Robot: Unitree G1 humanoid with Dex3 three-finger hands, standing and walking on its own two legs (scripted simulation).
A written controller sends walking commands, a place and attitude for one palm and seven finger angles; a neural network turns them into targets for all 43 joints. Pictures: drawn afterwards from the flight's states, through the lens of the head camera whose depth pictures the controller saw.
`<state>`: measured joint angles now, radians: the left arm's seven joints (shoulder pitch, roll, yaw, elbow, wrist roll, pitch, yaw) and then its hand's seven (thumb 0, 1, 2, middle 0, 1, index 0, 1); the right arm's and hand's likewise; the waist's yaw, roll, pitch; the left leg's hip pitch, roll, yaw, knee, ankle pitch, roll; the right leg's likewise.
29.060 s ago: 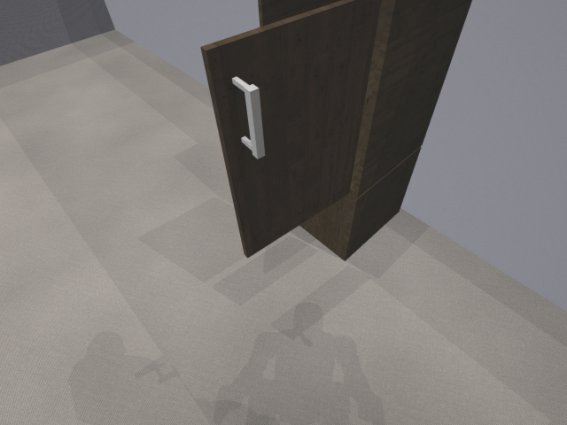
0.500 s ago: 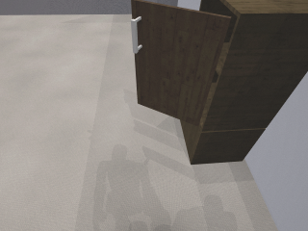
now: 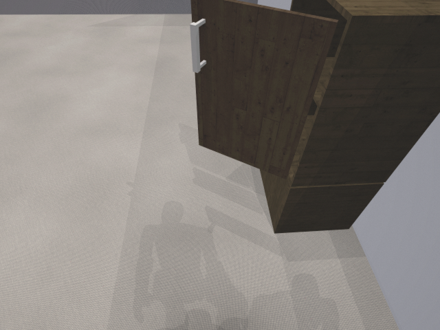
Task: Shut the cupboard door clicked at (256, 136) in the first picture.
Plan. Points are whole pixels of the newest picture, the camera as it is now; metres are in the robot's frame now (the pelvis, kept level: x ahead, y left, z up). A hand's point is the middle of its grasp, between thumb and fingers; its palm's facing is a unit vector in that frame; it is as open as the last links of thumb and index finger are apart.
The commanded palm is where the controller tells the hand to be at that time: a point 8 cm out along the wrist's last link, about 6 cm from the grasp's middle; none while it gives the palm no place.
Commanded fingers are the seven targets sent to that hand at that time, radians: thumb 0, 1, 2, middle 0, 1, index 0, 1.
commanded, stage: walk to a spot facing it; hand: left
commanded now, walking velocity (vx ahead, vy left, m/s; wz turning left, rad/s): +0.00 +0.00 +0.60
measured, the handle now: (199, 46) +0.86 +0.10 +0.11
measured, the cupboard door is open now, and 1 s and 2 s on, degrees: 58 58 58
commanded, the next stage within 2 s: none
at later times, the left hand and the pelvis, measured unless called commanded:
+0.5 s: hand out of the picture +0.03 +0.25 -0.17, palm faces +0.31 -0.92 -0.24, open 7.4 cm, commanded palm none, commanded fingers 0.00 0.90 0.90 -0.20 -0.30 -0.20 -0.30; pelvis -0.01 +0.02 +0.00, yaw +17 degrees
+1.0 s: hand out of the picture -0.06 +0.15 -0.16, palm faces +0.59 -0.75 -0.29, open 7.4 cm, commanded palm none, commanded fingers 0.00 0.90 0.90 -0.20 -0.30 -0.20 -0.30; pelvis +0.01 -0.05 +0.00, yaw +38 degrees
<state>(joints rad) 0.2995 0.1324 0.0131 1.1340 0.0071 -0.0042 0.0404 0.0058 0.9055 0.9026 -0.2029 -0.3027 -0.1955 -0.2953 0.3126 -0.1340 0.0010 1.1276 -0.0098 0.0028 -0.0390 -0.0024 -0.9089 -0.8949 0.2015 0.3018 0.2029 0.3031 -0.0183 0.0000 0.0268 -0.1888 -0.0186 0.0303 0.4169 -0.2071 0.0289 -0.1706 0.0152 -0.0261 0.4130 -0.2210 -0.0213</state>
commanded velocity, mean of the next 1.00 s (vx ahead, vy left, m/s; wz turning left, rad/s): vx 0.00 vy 0.00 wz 0.60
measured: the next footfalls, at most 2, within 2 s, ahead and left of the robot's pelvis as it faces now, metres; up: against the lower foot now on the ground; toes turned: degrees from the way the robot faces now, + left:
right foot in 0.74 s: +0.07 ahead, -0.13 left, +0.00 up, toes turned +28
left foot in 1.16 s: -0.06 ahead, +0.08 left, +0.00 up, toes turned +48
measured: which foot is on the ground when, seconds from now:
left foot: down 0.00-0.74, up 0.76-1.00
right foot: down 0.00-0.26, up 0.28-0.72, down 0.74-1.00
